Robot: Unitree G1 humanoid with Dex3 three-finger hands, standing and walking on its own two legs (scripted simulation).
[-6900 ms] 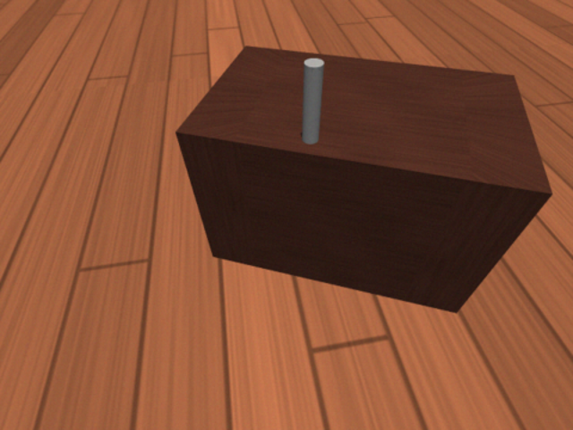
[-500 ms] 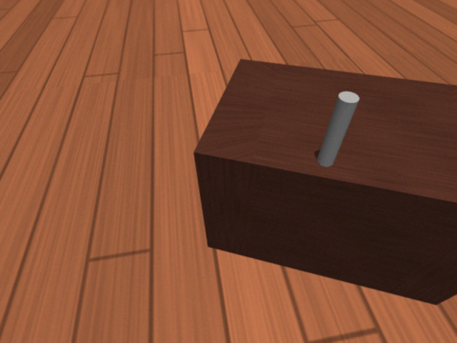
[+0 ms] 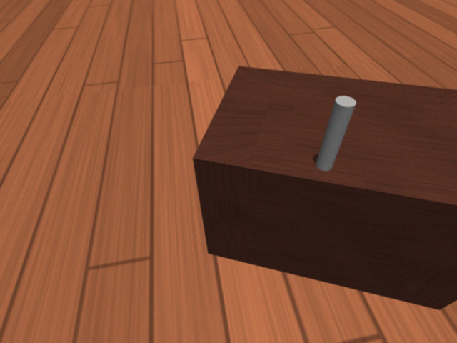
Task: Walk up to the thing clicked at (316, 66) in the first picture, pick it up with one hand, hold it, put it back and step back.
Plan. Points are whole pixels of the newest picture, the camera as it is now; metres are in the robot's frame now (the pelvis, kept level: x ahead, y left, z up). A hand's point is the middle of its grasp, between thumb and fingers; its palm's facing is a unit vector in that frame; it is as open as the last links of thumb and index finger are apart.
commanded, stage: walk up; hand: right
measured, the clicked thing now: (333, 136) +0.63 -0.24 -0.02
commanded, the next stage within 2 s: none
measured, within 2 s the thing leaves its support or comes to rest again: neither
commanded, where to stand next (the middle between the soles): +0.31 +0.04 m, yaw -12 degrees
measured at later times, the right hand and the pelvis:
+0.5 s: hand out of the picture +0.11 -0.22 -0.15, palm faces +0.11 +0.94 -0.34, open 7.4 cm; pelvis +0.13 +0.05 -0.01, yaw -7 degrees
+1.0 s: hand (331, 281) +0.29 -0.20 -0.16, palm faces +0.14 +0.90 -0.40, open 7.4 cm; pelvis +0.27 +0.08 -0.03, yaw -12 degrees
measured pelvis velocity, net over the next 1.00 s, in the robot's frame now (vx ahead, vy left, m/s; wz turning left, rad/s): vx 0.27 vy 0.08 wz -0.21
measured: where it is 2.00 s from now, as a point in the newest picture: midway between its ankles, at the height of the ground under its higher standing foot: (221, 339)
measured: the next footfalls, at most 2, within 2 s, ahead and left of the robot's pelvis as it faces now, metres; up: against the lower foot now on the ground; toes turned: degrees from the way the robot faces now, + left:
right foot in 0.54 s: +0.28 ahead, -0.07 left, +0.00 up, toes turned -13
left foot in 0.92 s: +0.40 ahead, +0.19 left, +0.00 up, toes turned -9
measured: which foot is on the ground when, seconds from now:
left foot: down 0.00-0.58, up 0.60-0.90, down 0.92-1.00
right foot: down 0.00-0.16, up 0.18-0.52, down 0.54-1.00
